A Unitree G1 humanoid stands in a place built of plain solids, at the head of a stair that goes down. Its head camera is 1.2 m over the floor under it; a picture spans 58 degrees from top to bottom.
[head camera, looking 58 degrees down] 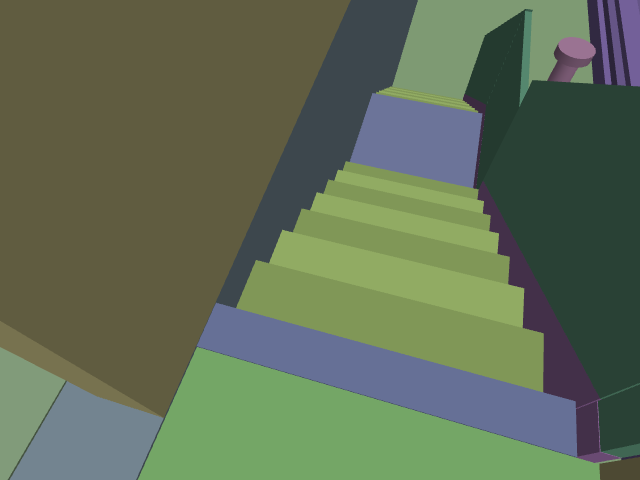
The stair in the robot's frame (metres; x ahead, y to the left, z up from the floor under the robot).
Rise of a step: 0.19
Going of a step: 0.27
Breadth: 1.03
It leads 16 degrees to the right of straight ahead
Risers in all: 8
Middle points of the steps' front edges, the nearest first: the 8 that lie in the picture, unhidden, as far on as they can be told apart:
0.39 -0.18 0.00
0.65 -0.26 -0.19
0.90 -0.33 -0.39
1.16 -0.40 -0.58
1.42 -0.48 -0.77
1.67 -0.55 -0.97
1.93 -0.62 -1.16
2.19 -0.70 -1.35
